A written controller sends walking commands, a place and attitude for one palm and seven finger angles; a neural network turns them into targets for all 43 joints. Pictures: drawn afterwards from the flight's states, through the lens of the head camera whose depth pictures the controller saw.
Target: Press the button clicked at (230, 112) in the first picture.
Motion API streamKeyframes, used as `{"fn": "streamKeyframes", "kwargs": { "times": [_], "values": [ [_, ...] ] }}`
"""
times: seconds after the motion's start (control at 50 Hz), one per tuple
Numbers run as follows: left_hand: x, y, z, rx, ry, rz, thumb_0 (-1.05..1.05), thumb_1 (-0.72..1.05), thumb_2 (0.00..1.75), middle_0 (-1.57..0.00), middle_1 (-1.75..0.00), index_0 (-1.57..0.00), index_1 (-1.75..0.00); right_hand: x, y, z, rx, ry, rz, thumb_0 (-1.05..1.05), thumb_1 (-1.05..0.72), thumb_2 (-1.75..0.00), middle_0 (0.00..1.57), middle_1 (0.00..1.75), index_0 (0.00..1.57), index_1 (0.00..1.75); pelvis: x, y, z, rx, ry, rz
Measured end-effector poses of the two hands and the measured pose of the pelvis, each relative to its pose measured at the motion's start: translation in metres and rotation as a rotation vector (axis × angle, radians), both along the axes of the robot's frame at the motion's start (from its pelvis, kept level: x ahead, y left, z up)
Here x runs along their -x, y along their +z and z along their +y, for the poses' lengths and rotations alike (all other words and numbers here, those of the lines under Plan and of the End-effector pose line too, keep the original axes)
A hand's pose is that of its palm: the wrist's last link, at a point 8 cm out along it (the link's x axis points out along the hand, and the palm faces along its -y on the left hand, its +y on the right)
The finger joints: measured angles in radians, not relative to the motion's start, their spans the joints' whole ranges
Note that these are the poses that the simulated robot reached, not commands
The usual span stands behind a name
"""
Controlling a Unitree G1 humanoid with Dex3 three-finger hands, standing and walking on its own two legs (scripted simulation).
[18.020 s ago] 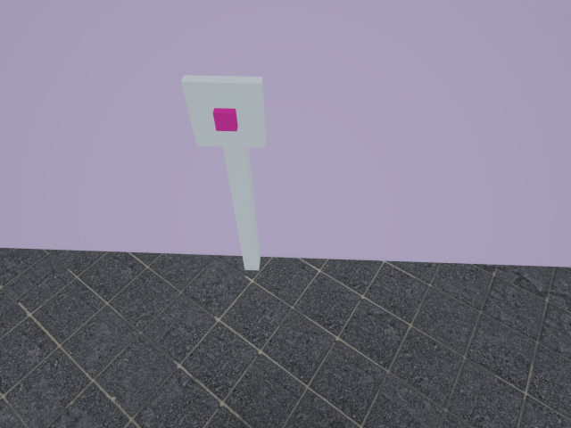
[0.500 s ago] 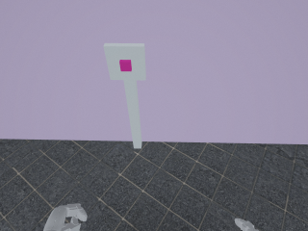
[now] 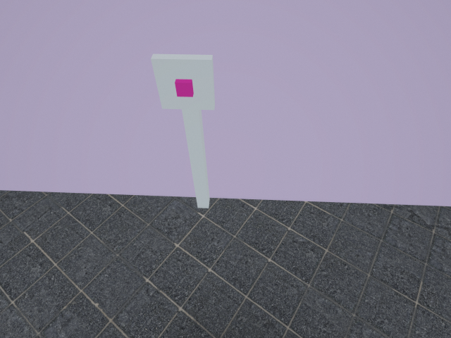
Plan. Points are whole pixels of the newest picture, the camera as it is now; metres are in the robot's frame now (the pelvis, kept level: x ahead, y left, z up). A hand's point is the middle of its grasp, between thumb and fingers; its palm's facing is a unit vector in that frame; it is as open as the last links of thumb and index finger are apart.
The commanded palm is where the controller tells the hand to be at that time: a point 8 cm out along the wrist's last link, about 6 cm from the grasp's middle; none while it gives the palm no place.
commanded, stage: let the arm hang, fingers relaxed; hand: left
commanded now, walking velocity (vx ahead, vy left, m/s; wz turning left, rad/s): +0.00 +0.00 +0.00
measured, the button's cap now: (184, 87) +0.81 +0.18 -0.01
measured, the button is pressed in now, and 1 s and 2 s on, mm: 0 0 0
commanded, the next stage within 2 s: stand and wait in 0.40 s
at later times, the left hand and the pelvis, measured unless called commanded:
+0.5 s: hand out of the picture +0.00 +0.16 -0.17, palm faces +0.05 -0.98 -0.19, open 7.3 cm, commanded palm none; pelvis +0.01 -0.01 +0.00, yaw +0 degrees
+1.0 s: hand out of the picture +0.01 +0.15 -0.17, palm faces +0.05 -0.98 -0.20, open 7.3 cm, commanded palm none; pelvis +0.02 -0.02 +0.00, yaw +0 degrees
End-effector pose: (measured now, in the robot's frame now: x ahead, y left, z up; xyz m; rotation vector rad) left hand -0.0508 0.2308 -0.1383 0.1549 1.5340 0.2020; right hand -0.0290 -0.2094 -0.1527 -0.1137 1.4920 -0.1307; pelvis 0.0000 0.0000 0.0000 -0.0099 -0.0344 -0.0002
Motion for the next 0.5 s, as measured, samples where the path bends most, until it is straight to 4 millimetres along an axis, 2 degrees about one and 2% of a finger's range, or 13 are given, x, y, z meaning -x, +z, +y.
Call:
{"fn": "streamKeyframes", "kwargs": {
  "times": [0.14,0.2,0.32,0.5],
  "values": [
    [-0.042,-0.006,-0.020,0.039,-0.016,-0.117,0.00,0.91,0.90,-0.23,-0.34,-0.24,-0.34,-0.009,-0.001,0.007,-0.016,-0.006,-0.037,0.01,-0.90,-0.90,0.20,0.30,0.20,0.30,-0.003,0.000,-0.002,-0.006,0.001,-0.002],
    [-0.053,-0.007,-0.023,0.038,-0.025,-0.140,0.01,0.93,0.90,-0.22,-0.32,-0.22,-0.32,-0.013,-0.001,0.008,-0.018,-0.007,-0.048,0.01,-0.91,-0.90,0.20,0.30,0.20,0.30,-0.004,0.000,-0.004,-0.007,0.000,-0.003],
    [-0.057,-0.006,-0.022,0.031,-0.022,-0.146,0.01,0.93,0.90,-0.20,-0.30,-0.21,-0.30,-0.014,-0.001,0.003,-0.012,-0.016,-0.048,0.01,-0.91,-0.90,0.20,0.30,0.20,0.30,-0.007,0.000,-0.007,-0.007,0.001,-0.001],
    [-0.047,-0.005,-0.025,0.029,-0.009,-0.106,0.00,0.92,0.90,-0.20,-0.30,-0.20,-0.30,-0.017,0.000,-0.005,-0.002,-0.012,-0.034,0.01,-0.91,-0.90,0.20,0.30,0.20,0.30,-0.011,0.001,-0.011,-0.008,0.000,-0.001]
  ]
}}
